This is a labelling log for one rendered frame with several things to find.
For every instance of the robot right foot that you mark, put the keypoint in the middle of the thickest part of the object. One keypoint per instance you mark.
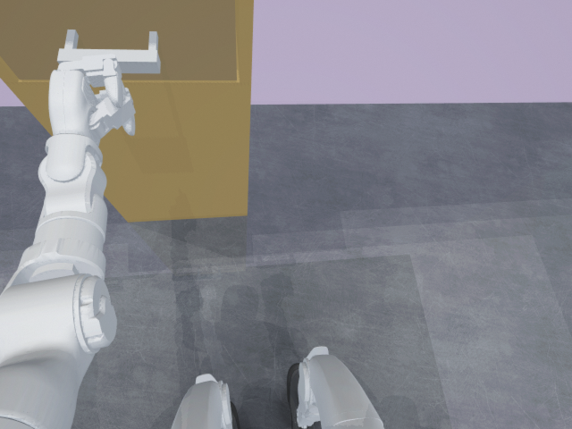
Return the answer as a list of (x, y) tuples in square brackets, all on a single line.
[(293, 396)]

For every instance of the handle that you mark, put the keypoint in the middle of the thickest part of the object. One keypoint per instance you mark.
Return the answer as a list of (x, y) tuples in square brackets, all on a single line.
[(130, 61)]

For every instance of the left robot upper arm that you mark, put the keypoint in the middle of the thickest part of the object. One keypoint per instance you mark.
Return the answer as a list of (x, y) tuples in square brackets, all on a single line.
[(50, 331)]

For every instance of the right robot thigh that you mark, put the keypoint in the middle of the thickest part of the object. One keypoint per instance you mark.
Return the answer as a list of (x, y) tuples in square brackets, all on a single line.
[(341, 401)]

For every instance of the robot left hand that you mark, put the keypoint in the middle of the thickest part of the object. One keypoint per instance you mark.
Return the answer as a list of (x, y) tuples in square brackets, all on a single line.
[(73, 106)]

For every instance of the cabinet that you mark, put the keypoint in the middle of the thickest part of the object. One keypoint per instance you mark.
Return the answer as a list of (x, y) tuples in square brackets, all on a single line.
[(189, 155)]

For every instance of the drawer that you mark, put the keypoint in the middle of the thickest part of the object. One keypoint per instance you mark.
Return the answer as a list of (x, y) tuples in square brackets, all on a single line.
[(196, 38)]

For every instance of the robot left forearm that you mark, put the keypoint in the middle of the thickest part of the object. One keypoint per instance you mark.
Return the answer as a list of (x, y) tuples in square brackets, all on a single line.
[(71, 229)]

